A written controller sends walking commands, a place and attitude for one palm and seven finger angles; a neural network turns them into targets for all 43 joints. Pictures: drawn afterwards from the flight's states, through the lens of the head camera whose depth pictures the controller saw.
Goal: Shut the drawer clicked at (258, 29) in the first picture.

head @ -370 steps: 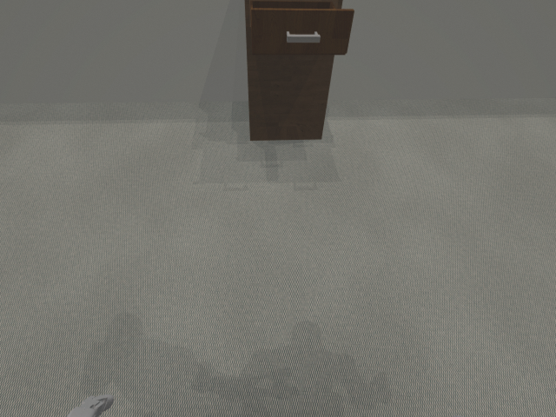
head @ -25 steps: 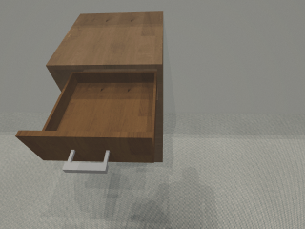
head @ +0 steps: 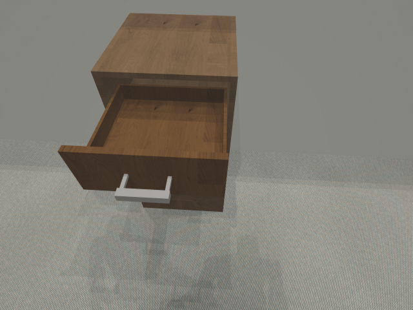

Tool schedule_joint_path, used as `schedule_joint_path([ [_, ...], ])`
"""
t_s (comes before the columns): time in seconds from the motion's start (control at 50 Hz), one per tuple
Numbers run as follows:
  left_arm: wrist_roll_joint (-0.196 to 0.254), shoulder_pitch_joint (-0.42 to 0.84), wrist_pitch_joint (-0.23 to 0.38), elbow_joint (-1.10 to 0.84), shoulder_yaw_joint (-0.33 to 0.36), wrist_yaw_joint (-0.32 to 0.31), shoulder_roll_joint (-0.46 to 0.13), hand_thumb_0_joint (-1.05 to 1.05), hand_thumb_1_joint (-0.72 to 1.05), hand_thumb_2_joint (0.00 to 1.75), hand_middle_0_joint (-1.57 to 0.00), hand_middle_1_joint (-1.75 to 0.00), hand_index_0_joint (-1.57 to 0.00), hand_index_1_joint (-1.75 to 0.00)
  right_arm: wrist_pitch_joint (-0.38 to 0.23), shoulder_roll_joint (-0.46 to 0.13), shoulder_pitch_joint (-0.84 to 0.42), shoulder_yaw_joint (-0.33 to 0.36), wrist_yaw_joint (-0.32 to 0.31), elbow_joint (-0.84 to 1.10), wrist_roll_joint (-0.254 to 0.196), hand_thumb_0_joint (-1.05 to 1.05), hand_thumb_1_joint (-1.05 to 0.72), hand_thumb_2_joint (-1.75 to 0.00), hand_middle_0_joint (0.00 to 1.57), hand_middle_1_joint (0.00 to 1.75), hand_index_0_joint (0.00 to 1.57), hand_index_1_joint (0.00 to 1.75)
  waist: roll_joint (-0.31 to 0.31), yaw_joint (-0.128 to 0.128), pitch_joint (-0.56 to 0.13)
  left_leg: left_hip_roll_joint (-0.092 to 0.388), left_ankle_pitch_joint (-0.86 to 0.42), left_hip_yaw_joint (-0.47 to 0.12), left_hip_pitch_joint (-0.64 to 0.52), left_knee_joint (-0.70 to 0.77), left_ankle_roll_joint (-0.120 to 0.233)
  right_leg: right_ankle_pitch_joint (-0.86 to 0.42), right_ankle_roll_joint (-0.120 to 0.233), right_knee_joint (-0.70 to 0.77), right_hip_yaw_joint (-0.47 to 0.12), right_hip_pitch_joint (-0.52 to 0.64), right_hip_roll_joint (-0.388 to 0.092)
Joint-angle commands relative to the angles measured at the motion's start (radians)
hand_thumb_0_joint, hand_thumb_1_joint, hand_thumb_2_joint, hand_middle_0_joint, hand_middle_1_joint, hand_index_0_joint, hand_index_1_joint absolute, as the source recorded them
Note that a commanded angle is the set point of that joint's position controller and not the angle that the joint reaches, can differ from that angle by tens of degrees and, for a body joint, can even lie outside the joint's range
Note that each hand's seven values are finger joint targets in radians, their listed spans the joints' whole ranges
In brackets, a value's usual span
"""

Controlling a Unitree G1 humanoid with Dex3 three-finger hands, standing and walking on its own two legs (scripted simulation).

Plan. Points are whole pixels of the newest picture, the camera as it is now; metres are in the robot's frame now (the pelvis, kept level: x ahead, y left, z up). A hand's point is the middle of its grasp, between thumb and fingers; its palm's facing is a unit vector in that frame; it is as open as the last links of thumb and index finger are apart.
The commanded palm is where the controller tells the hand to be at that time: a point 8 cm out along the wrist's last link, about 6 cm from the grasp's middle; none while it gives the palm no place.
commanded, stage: come to a stop and stand still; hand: left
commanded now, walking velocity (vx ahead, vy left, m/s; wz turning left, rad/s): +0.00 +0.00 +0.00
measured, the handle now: (145, 187) +0.38 +0.18 -0.04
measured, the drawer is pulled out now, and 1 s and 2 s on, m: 0.30 0.30 0.30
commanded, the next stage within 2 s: look again from close up in 0.42 s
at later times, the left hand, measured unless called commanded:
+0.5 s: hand out of the picture -0.04 +0.14 -0.17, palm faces +0.05 -0.99 -0.15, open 7.3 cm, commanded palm none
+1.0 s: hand out of the picture +0.00 +0.21 -0.17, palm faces +0.02 -0.98 -0.20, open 7.4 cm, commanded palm none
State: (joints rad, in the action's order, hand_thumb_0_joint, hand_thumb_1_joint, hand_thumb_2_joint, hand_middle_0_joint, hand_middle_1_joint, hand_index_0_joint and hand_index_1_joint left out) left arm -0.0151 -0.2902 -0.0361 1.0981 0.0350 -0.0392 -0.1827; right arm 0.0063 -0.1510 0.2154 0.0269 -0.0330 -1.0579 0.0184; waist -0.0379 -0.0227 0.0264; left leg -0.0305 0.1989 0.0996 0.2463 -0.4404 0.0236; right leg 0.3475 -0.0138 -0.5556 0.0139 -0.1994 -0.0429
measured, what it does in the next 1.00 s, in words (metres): stands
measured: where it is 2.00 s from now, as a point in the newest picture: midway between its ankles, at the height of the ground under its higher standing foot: outside the picture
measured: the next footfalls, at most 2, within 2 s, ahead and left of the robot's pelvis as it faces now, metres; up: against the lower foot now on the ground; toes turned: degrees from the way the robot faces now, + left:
left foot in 1.70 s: +0.13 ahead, +0.09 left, +0.00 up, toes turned +3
right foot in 1.92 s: +0.16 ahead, -0.15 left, +0.00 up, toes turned -4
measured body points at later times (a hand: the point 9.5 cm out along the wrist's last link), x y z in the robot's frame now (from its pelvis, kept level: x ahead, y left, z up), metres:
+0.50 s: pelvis -0.03 -0.01 +0.01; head -0.02 -0.01 +0.46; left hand -0.04 +0.19 -0.16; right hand -0.08 -0.22 -0.15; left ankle +0.02 +0.11 -0.73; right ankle -0.04 -0.10 -0.73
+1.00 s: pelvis -0.01 +0.04 +0.00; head +0.01 +0.04 +0.45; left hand +0.00 +0.26 -0.16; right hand -0.01 -0.18 -0.16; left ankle +0.02 +0.11 -0.73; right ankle -0.04 -0.10 -0.73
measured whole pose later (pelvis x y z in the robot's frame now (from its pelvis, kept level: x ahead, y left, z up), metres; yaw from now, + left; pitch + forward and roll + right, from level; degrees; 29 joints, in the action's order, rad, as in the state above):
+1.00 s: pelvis -0.01 +0.04 +0.00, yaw +0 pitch +0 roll +0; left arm -0.01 -0.30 0.01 1.06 -0.01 -0.05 -0.15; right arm -0.03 -0.16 0.30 -0.02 -0.02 -1.09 0.02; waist -0.01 0.01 0.02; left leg -0.04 0.22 0.09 0.27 -0.48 0.07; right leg 0.32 -0.02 -0.50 0.01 -0.18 -0.04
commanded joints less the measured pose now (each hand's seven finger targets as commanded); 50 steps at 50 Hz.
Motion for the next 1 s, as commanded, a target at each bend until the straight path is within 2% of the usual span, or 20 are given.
schedule_joint_path([
  [0.0,-0.001,-0.041,0.047,-0.009,-0.008,-0.007,-0.097,0.00,0.90,0.90,-0.20,-0.30,-0.20,-0.30,-0.014,-0.070,0.071,0.012,0.002,0.014,-0.026,0.00,-0.90,-0.90,0.20,0.30,0.20,0.30,-0.049,0.042,-0.035,0.113,-0.102,-0.111,-0.070,0.028,-0.008,-0.357,0.056,0.249,-0.166,0.027,-0.153],
  [0.02,0.001,-0.036,0.047,-0.008,-0.013,-0.005,-0.093,0.00,0.90,0.90,-0.20,-0.30,-0.20,-0.30,-0.012,-0.068,0.063,0.009,0.006,0.010,-0.022,0.00,-0.90,-0.90,0.20,0.30,0.20,0.30,-0.032,0.044,-0.038,0.101,-0.124,-0.108,-0.108,0.044,-0.016,-0.399,0.068,0.230,-0.147,0.006,-0.152],
  [0.04,0.003,-0.035,0.059,0.002,-0.013,-0.006,-0.083,0.00,0.90,0.90,-0.20,-0.30,-0.20,-0.30,-0.009,-0.070,0.057,0.009,0.004,-0.003,-0.014,0.00,-0.90,-0.90,0.20,0.30,0.20,0.30,-0.149,0.042,-0.047,0.109,-0.130,-0.100,-0.120,0.038,-0.023,-0.451,0.067,0.223,-0.146,0.007,-0.123],
  [0.08,0.006,-0.028,0.059,0.002,-0.022,-0.008,-0.065,0.00,0.90,0.90,-0.20,-0.30,-0.20,-0.30,-0.005,-0.083,0.063,0.010,0.003,-0.019,-0.015,0.00,-0.90,-0.90,0.20,0.30,0.20,0.30,-0.149,0.044,-0.014,0.117,-0.096,-0.100,-0.137,0.065,-0.025,-0.366,0.061,0.245,-0.124,-0.022,-0.113],
  [0.16,0.008,-0.039,0.048,0.009,-0.023,-0.007,-0.053,0.00,0.90,0.90,-0.20,-0.30,-0.20,-0.30,0.001,-0.078,0.079,-0.001,0.006,-0.057,-0.013,0.00,-0.90,-0.90,0.20,0.30,0.20,0.30,-0.038,0.041,0.079,0.123,-0.034,-0.114,-0.139,0.092,-0.020,-0.008,0.048,0.316,-0.125,-0.119,-0.080],
  [0.24,0.007,-0.055,0.041,0.012,-0.018,-0.006,-0.052,0.00,0.90,0.90,-0.20,-0.30,-0.20,-0.30,0.007,-0.062,0.106,-0.004,0.005,-0.076,-0.009,0.00,-0.90,-0.90,0.20,0.30,0.20,0.30,0.033,0.038,0.125,0.116,0.024,-0.113,-0.103,0.096,-0.021,0.089,0.049,0.333,-0.123,-0.151,-0.072],
  [0.38,0.008,-0.073,0.039,0.017,-0.013,-0.003,-0.039,0.00,0.90,0.90,-0.20,-0.30,-0.20,-0.30,0.003,-0.042,0.154,-0.006,-0.001,-0.087,-0.007,0.00,-0.90,-0.90,0.20,0.30,0.20,0.30,0.064,0.028,0.130,0.120,0.067,-0.124,-0.047,0.108,-0.020,0.086,0.052,0.316,-0.106,-0.125,-0.061],
  [0.48,0.010,-0.085,0.042,0.018,-0.014,-0.003,-0.022,0.00,0.90,0.90,-0.20,-0.30,-0.20,-0.30,-0.008,-0.034,0.179,-0.005,-0.006,-0.090,-0.008,0.00,-0.90,-0.90,0.20,0.30,0.20,0.30,0.052,0.026,0.081,0.129,0.031,-0.140,-0.052,0.116,-0.013,0.007,0.051,0.285,-0.091,-0.079,-0.055],
  [0.5,-0.014,-0.149,0.084,0.027,-0.030,-0.038,-0.035,0.00,0.90,0.90,-0.20,-0.30,-0.20,-0.30,-0.035,-0.071,0.046,-0.016,0.009,-0.015,-0.003,0.00,-0.90,-0.90,0.20,0.30,0.20,0.30,0.083,-0.018,0.112,0.124,-0.067,-0.098,0.046,-0.135,-0.037,-0.432,0.035,0.259,-0.153,-0.070,-0.113],
  [0.52,-0.006,-0.089,0.093,-0.025,-0.021,-0.029,-0.094,0.00,0.90,0.90,-0.20,-0.30,-0.20,-0.30,-0.022,-0.019,0.139,-0.016,0.017,0.011,-0.005,0.00,-0.90,-0.90,0.20,0.30,0.20,0.30,0.035,0.063,0.026,0.101,0.099,-0.104,0.028,-0.136,-0.026,-0.207,0.084,0.282,-0.183,-0.071,-0.175],
  [0.54,-0.004,-0.044,0.091,-0.047,-0.020,-0.021,-0.085,0.00,0.90,0.90,-0.20,-0.30,-0.20,-0.30,-0.018,-0.020,0.164,-0.012,0.020,-0.006,0.000,0.00,-0.90,-0.90,0.20,0.30,0.20,0.30,0.068,0.070,0.035,0.096,0.091,-0.097,0.005,-0.127,-0.023,-0.027,0.110,0.287,-0.167,-0.113,-0.153],
  [0.56,-0.002,-0.037,0.094,-0.053,-0.020,-0.020,-0.083,0.00,0.90,0.90,-0.20,-0.30,-0.20,-0.30,-0.021,-0.029,0.195,-0.015,0.024,-0.009,0.001,0.00,-0.90,-0.90,0.20,0.30,0.20,0.30,0.042,0.082,-0.005,0.096,0.047,-0.098,0.001,-0.122,-0.023,0.008,0.119,0.265,-0.144,-0.105,-0.123],
  [0.58,0.001,-0.039,0.097,-0.063,-0.019,-0.020,-0.077,0.00,0.90,0.90,-0.20,-0.30,-0.20,-0.30,-0.027,-0.029,0.212,-0.020,0.025,-0.008,0.003,0.00,-0.90,-0.90,0.20,0.30,0.20,0.30,0.066,0.076,-0.038,0.095,-0.008,-0.093,-0.032,-0.094,-0.018,-0.082,0.119,0.223,-0.113,-0.077,-0.106],
  [0.6,0.003,-0.041,0.092,-0.067,-0.020,-0.019,-0.066,0.00,0.90,0.90,-0.20,-0.30,-0.20,-0.30,-0.030,-0.036,0.219,-0.022,0.023,0.000,0.001,0.00,-0.90,-0.90,0.20,0.30,0.20,0.30,0.045,0.073,-0.033,0.100,-0.002,-0.112,-0.026,-0.077,-0.009,-0.044,0.109,0.196,-0.095,-0.075,-0.084],
  [0.64,0.003,-0.048,0.077,-0.067,-0.025,-0.016,-0.043,0.00,0.90,0.90,-0.20,-0.30,-0.20,-0.30,-0.032,-0.056,0.210,-0.021,0.019,0.007,0.003,0.00,-0.90,-0.90,0.20,0.30,0.20,0.30,0.048,0.059,0.023,0.116,0.041,-0.144,0.030,-0.029,0.007,0.030,0.095,0.167,-0.078,-0.091,-0.045],
  [0.7,0.001,-0.086,0.062,-0.061,-0.028,-0.013,-0.029,0.00,0.90,0.90,-0.20,-0.30,-0.20,-0.30,-0.034,-0.078,0.186,-0.024,0.014,0.018,0.001,0.00,-0.90,-0.90,0.20,0.30,0.20,0.30,0.087,0.031,0.089,0.141,0.094,-0.202,0.110,0.059,0.031,0.011,0.077,0.116,-0.050,-0.057,-0.010],
  [0.76,0.000,-0.096,0.058,-0.062,-0.030,-0.009,-0.029,0.00,0.90,0.90,-0.20,-0.30,-0.20,-0.30,-0.035,-0.089,0.167,-0.023,0.014,0.024,-0.002,0.00,-0.90,-0.90,0.20,0.30,0.20,0.30,0.033,0.021,0.112,0.142,0.159,-0.214,0.125,0.105,0.037,-0.004,0.068,0.116,-0.045,-0.051,-0.012],
  [0.78,-0.001,-0.098,0.057,-0.064,-0.031,-0.007,-0.030,0.00,0.90,0.90,-0.20,-0.30,-0.20,-0.30,-0.036,-0.088,0.161,-0.022,0.013,0.023,-0.002,0.00,-0.90,-0.90,0.20,0.30,0.20,0.30,0.053,0.018,0.114,0.142,0.151,-0.216,0.121,0.119,0.039,-0.016,0.066,0.114,-0.042,-0.050,-0.013],
  [0.86,0.000,-0.098,0.055,-0.066,-0.032,-0.007,-0.039,0.00,0.90,0.90,-0.20,-0.30,-0.20,-0.30,-0.038,-0.103,0.153,-0.021,0.014,0.010,-0.003,0.00,-0.90,-0.90,0.20,0.30,0.20,0.30,0.022,0.019,0.083,0.146,0.132,-0.220,0.064,0.138,0.042,-0.046,0.055,0.116,-0.037,-0.044,-0.023],
  [0.98,0.000,-0.098,0.058,-0.059,-0.029,-0.006,-0.055,0.00,0.90,0.90,-0.20,-0.30,-0.20,-0.30,-0.048,-0.111,0.134,-0.023,0.010,-0.002,-0.006,0.00,-0.90,-0.90,0.20,0.30,0.20,0.30,0.050,0.019,-0.007,0.146,-0.101,-0.189,-0.051,0.099,0.042,-0.132,0.042,0.125,-0.035,-0.008,-0.037],
])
